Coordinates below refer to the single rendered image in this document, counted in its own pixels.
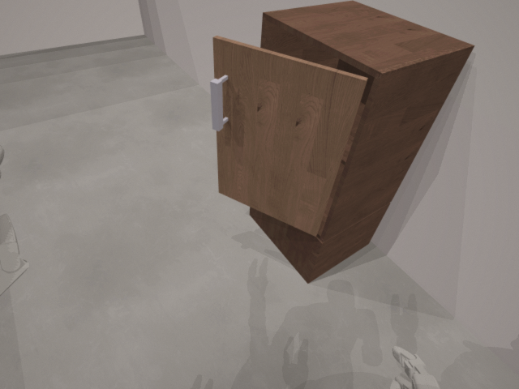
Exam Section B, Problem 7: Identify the cupboard door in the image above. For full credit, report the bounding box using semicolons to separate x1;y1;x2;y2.
213;36;368;237

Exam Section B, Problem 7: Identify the robot left hand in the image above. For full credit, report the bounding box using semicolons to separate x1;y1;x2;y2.
0;145;29;296

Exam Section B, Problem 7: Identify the handle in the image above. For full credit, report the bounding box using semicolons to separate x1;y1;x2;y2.
210;75;229;131

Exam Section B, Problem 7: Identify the robot right hand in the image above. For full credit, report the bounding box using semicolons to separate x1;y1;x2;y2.
390;346;440;389

